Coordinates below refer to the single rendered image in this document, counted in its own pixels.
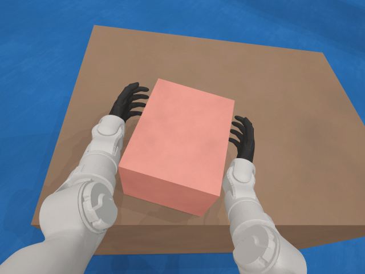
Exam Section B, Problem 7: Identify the right robot forearm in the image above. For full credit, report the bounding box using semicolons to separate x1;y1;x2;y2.
222;158;280;248

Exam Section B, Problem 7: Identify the left robot forearm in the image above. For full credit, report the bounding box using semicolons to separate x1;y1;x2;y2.
39;115;125;230

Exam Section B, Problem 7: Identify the pedestal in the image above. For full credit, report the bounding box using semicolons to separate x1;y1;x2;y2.
31;25;365;255

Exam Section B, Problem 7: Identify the right robot hand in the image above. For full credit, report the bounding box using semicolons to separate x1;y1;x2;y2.
229;116;255;162

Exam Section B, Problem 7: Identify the left robot hand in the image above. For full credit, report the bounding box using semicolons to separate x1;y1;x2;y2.
109;82;149;123

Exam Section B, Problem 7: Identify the robot right upper arm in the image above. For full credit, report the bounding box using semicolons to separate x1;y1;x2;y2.
233;224;307;274

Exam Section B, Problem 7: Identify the carton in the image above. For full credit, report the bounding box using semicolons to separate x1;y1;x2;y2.
118;79;235;217

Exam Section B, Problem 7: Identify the robot left upper arm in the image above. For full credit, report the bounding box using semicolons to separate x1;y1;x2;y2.
0;180;117;274

